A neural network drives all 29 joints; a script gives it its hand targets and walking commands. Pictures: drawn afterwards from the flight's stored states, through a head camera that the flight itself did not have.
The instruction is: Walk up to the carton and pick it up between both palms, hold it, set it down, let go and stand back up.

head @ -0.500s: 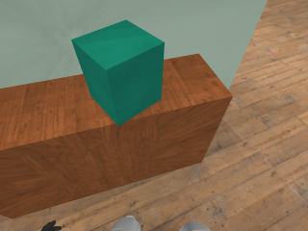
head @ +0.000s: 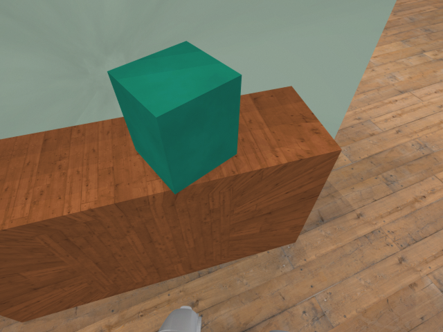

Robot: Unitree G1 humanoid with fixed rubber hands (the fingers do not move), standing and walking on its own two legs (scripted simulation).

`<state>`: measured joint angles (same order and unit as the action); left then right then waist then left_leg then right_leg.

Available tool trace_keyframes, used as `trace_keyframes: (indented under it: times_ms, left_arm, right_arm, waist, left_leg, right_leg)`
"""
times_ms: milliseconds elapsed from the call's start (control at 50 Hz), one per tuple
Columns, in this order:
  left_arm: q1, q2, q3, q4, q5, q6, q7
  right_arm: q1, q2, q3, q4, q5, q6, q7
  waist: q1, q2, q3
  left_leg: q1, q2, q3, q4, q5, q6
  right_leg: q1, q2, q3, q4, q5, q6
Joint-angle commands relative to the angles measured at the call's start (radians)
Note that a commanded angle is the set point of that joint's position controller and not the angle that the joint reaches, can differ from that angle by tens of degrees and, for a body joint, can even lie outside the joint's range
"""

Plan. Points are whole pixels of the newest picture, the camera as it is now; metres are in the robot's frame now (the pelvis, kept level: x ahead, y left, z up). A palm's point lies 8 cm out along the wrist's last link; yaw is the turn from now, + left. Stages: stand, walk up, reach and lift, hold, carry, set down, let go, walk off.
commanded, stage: walk up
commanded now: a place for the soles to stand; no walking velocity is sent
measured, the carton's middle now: (180, 118) +0.59 +0.11 +0.03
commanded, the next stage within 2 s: none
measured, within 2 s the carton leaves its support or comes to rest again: neither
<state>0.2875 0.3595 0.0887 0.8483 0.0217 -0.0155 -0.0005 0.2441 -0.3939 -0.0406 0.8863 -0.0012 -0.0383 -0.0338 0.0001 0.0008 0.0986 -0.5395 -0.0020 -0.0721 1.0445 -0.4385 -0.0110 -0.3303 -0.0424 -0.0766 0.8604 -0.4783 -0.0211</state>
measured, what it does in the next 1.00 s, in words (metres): steps on the spot: left foot, then right foot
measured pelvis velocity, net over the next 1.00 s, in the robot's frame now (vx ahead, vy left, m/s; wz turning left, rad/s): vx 0.03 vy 0.02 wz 0.08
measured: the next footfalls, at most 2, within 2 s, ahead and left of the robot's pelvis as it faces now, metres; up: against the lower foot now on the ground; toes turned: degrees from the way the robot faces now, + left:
left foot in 0.06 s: +0.11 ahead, +0.15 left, +0.00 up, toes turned -3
right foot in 0.36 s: +0.09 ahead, -0.10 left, +0.00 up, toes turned -3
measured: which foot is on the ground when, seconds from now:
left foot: up 0.00-0.04, down 0.06-0.40, up 0.42-0.84, down 0.86-1.00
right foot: down 0.00-0.08, up 0.10-0.34, down 0.36-0.86, up 0.88-1.00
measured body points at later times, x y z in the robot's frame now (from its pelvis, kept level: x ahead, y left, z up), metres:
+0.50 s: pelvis +0.01 -0.02 +0.00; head +0.04 -0.03 +0.45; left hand +0.11 +0.29 -0.10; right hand +0.07 -0.34 -0.13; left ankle +0.07 +0.14 -0.66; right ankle +0.05 -0.10 -0.70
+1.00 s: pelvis +0.03 +0.02 -0.01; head +0.04 +0.05 +0.44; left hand +0.12 +0.34 -0.14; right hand +0.08 -0.29 -0.11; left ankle +0.08 +0.16 -0.70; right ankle +0.06 -0.08 -0.67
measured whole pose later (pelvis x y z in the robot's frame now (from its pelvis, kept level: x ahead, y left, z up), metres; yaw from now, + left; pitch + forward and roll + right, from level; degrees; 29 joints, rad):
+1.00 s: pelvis +0.03 +0.02 -0.01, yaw +5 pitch -5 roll +0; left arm 0.17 0.36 0.11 0.85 0.02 0.07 -0.01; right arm 0.36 -0.35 -0.04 0.92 0.00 -0.07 -0.05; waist 0.00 -0.07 0.12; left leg -0.41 -0.03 -0.07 0.89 -0.40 -0.01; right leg -0.41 -0.07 -0.10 1.08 -0.59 -0.04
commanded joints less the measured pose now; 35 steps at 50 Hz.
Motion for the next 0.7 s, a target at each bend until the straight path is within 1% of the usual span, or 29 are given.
trace_keyframes:
  times_ms: [0,20,40,60,80,100,120,160,180,240,260,280,300,320,340,360,380,400,420,460,480,500,520,540,560,580,640,660,680]
  left_arm:
    - [-0.199,0.305,0.066,-0.142,0.006,-0.024,-0.003]
    - [-0.173,0.274,0.06,-0.143,0.006,-0.016,-0.003]
    - [-0.172,0.194,0.04,-0.137,0.002,-0.006,-0.009]
    - [-0.121,0.178,0.039,-0.147,-0.017,-0.005,-0.002]
    - [-0.114,0.268,0.045,-0.132,-0.004,0.001,-0.003]
    - [-0.142,0.307,0.056,-0.104,-0.002,0.001,-0.002]
    - [-0.154,0.295,0.063,-0.095,-0.015,0.005,-0.007]
    - [-0.173,0.282,0.073,-0.092,-0.013,0.019,-0.013]
    - [-0.153,0.278,0.073,-0.097,-0.002,0.027,-0.013]
    - [-0.165,0.268,0.081,-0.091,-0.002,0.028,-0.008]
    - [-0.169,0.246,0.08,-0.105,-0.002,0.021,-0.003]
    - [-0.177,0.238,0.08,-0.097,-0.001,0.02,-0.005]
    - [-0.165,0.246,0.082,-0.1,-0.005,0.013,-0.001]
    - [-0.095,0.23,0.089,-0.074,-0.002,0.002,-0.004]
    - [-0.018,0.251,0.094,-0.05,0.005,-0.011,0.002]
    - [0.022,0.334,0.118,-0.043,0.012,-0.021,0.01]
    - [-0.054,0.363,0.111,-0.054,-0.006,-0.017,0.0]
    - [-0.108,0.357,0.113,-0.084,-0.007,-0.013,0.001]
    - [-0.081,0.346,0.112,-0.073,-0.008,-0.016,0.004]
    - [-0.128,0.294,0.094,-0.073,0.006,-0.018,0.013]
    - [-0.107,0.294,0.101,-0.08,0.005,-0.025,0.011]
    - [-0.102,0.276,0.093,-0.08,0.002,-0.026,0.012]
    - [-0.09,0.268,0.08,-0.079,0.006,-0.027,0.009]
    - [-0.088,0.274,0.089,-0.092,0.005,-0.029,0.011]
    - [-0.07,0.248,0.085,-0.09,-0.002,-0.031,0.01]
    - [-0.065,0.248,0.082,-0.092,0.002,-0.027,0.008]
    - [-0.074,0.257,0.076,-0.108,0.01,-0.02,0.006]
    - [-0.058,0.27,0.087,-0.105,0.013,-0.016,0.006]
    - [-0.069,0.291,0.09,-0.113,0.016,-0.016,0.006]
  right_arm:
    - [0.243,-0.232,-0.072,-0.009,-0.014,-0.05,0.002]
    - [0.328,-0.255,-0.093,0.015,-0.033,-0.057,-0.012]
    - [0.309,-0.315,-0.106,0.011,-0.046,-0.062,-0.024]
    - [0.214,-0.395,-0.108,-0.049,-0.053,-0.068,-0.027]
    - [0.156,-0.439,-0.115,-0.076,-0.022,-0.057,-0.029]
    - [0.087,-0.401,-0.108,-0.089,-0.022,-0.053,-0.033]
    - [0.084,-0.385,-0.101,-0.081,-0.037,-0.054,-0.038]
    - [0.11,-0.346,-0.09,-0.057,-0.036,-0.053,-0.042]
    - [0.133,-0.327,-0.091,-0.056,-0.04,-0.052,-0.04]
    - [0.139,-0.313,-0.091,-0.074,-0.033,-0.055,-0.044]
    - [0.142,-0.331,-0.091,-0.089,-0.035,-0.057,-0.05]
    - [0.123,-0.332,-0.089,-0.088,-0.037,-0.052,-0.051]
    - [0.094,-0.329,-0.092,-0.094,-0.027,-0.055,-0.053]
    - [0.06,-0.322,-0.082,-0.118,-0.027,-0.049,-0.056]
    - [0.024,-0.249,-0.07,-0.111,-0.015,-0.045,-0.058]
    - [0.103,-0.155,-0.047,-0.102,-0.015,-0.047,-0.056]
    - [0.046,-0.223,-0.058,-0.105,-0.013,-0.036,-0.063]
    - [0.062,-0.279,-0.074,-0.075,-0.022,-0.022,-0.063]
    - [0.072,-0.275,-0.069,-0.053,-0.017,-0.016,-0.053]
    - [0.143,-0.229,-0.068,-0.02,-0.011,-0.01,-0.033]
    - [0.173,-0.212,-0.068,-0.011,-0.022,-0.007,-0.028]
    - [0.172,-0.224,-0.063,-0.012,-0.022,-0.007,-0.025]
    - [0.156,-0.221,-0.063,-0.014,-0.02,-0.009,-0.026]
    - [0.162,-0.234,-0.061,-0.006,-0.022,-0.007,-0.024]
    - [0.14,-0.215,-0.051,-0.011,-0.021,-0.008,-0.021]
    - [0.143,-0.2,-0.047,-0.015,-0.016,-0.01,-0.023]
    - [0.147,-0.194,-0.037,-0.022,-0.018,-0.011,-0.017]
    - [0.154,-0.199,-0.043,-0.026,-0.021,-0.007,-0.016]
    - [0.126,-0.211,-0.043,-0.03,-0.02,-0.013,-0.02]
  waist:
    - [-0.103,-0.084,-0.145]
    - [-0.133,0.035,-0.202]
    - [-0.134,0.166,-0.095]
    - [-0.051,0.291,-0.002]
    - [-0.025,0.144,-0.036]
    - [0.001,0.027,0.04]
    - [0.006,0.015,0.076]
    - [-0.01,0.128,0.053]
    - [-0.015,0.18,0.024]
    - [-0.016,0.103,-0.043]
    - [-0.012,0.11,-0.052]
    - [-0.014,0.122,-0.078]
    - [0.011,0.089,-0.069]
    - [0.058,0.158,-0.123]
    - [0.108,0.014,-0.132]
    - [0.104,-0.264,-0.21]
    - [0.084,-0.216,-0.173]
    - [0.072,-0.102,-0.068]
    - [0.076,-0.07,-0.044]
    - [0.029,-0.149,0.018]
    - [0.032,-0.16,-0.024]
    - [0.017,-0.164,-0.015]
    - [0.027,-0.164,-0.053]
    - [0.025,-0.124,-0.082]
    - [0.036,-0.141,-0.053]
    - [0.037,-0.157,-0.103]
    - [0.025,-0.148,-0.096]
    - [0.045,-0.181,-0.097]
    - [0.046,-0.172,-0.114]
  left_leg:
    - [0.293,0.004,0.159,-0.358,0.133,0.071]
    - [0.428,-0.04,0.076,-0.378,0.065,0.089]
    - [0.412,0.048,-0.227,-0.548,-0.122,0.134]
    - [0.338,0.248,-0.781,-0.706,-0.069,0.265]
    - [0.258,0.367,-1.048,-0.835,-0.346,0.365]
    - [0.184,0.327,-0.989,-0.824,-0.361,0.357]
    - [0.135,0.256,-0.838,-0.764,-0.273,0.313]
    - [0.139,0.2,-0.688,-0.682,-0.095,0.267]
    - [0.118,0.198,-0.691,-0.662,-0.019,0.26]
    - [0.183,0.225,-0.707,-0.59,0.145,0.272]
    - [0.211,0.237,-0.728,-0.56,0.351,0.297]
    - [0.206,0.236,-0.717,-0.538,0.389,0.301]
    - [0.176,0.224,-0.675,-0.493,0.441,0.299]
    - [0.108,0.2,-0.616,-0.411,0.502,0.262]
    - [0.012,0.12,-0.474,-0.254,0.479,0.165]
    - [-0.185,-0.038,-0.147,0.024,0.246,0.059]
    - [-0.299,-0.075,0.018,0.109,-0.1,0.035]
    - [-0.309,-0.034,-0.027,0.175,-0.074,0.034]
    - [-0.284,-0.029,-0.02,0.183,-0.035,0.034]
    - [-0.277,-0.032,-0.073,0.178,0.1,0.032]
    - [-0.232,-0.021,-0.048,0.188,0.118,0.022]
    - [-0.217,-0.012,-0.019,0.165,0.146,0.016]
    - [-0.205,-0.027,-0.018,0.183,0.127,0.01]
    - [-0.207,-0.021,0.015,0.206,0.119,0.003]
    - [-0.217,-0.014,0.003,0.167,0.133,0.01]
    - [-0.179,-0.023,0.015,0.137,0.108,0.005]
    - [-0.18,-0.009,0.045,0.062,0.086,0.005]
    - [-0.181,-0.004,0.056,0.027,0.056,0.005]
    - [-0.178,0.034,0.067,-0.022,0.026,0.007]
  right_leg:
    - [-0.037,-0.263,0.096,-0.133,0.274,-0.149]
    - [-0.125,-0.217,0.069,0.121,0.276,-0.114]
    - [-0.301,-0.085,-0.012,0.358,0.141,-0.057]
    - [-0.476,0.04,0.052,0.412,-0.118,-0.021]
    - [-0.416,0.028,0.142,0.449,-0.274,-0.02]
    - [-0.381,0.002,0.167,0.443,-0.226,0.002]
    - [-0.359,-0.009,0.177,0.367,-0.185,-0.007]
    - [-0.3,-0.01,0.156,0.267,-0.134,-0.015]
    - [-0.257,-0.016,0.166,0.273,-0.114,-0.011]
    - [-0.218,-0.013,0.171,0.222,-0.142,-0.02]
    - [-0.218,-0.004,0.18,0.187,-0.14,-0.015]
    - [-0.171,-0.005,0.18,0.139,-0.168,-0.018]
    - [-0.15,-0.002,0.191,0.09,-0.082,-0.023]
    - [0.029,-0.011,0.221,-0.111,-0.013,-0.038]
    - [0.22,-0.057,0.312,-0.356,0.078,-0.034]
    - [0.455,-0.249,0.465,-0.454,0.175,-0.049]
    - [0.337,-0.433,0.572,-0.557,0.041,-0.082]
    - [0.242,-0.421,0.569,-0.591,-0.137,-0.034]
    - [0.212,-0.384,0.534,-0.603,-0.235,-0.034]
    - [0.194,-0.268,0.376,-0.588,-0.086,0.078]
    - [0.231,-0.266,0.331,-0.568,-0.013,0.084]
    - [0.215,-0.244,0.255,-0.553,0.143,0.065]
    - [0.208,-0.265,0.273,-0.535,0.238,0.073]
    - [0.222,-0.283,0.266,-0.512,0.261,-0.004]
    - [0.264,-0.254,0.215,-0.481,0.37,0.001]
    - [0.264,-0.25,0.191,-0.463,0.435,-0.044]
    - [0.255,-0.233,0.159,-0.438,0.402,-0.078]
    - [0.265,-0.271,0.2,-0.458,0.238,-0.077]
    - [0.287,-0.31,0.217,-0.441,0.198,-0.15]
